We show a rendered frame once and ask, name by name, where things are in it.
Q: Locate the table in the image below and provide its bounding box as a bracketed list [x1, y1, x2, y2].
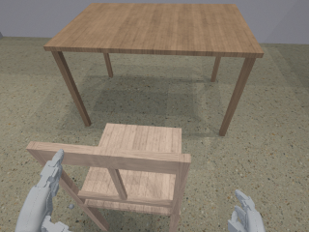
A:
[43, 3, 265, 136]

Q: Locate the chair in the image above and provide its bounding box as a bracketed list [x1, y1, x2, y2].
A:
[26, 123, 191, 232]

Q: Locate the robot left hand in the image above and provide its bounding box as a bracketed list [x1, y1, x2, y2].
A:
[14, 149, 72, 232]

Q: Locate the robot right hand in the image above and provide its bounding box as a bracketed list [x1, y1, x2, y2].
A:
[228, 189, 266, 232]

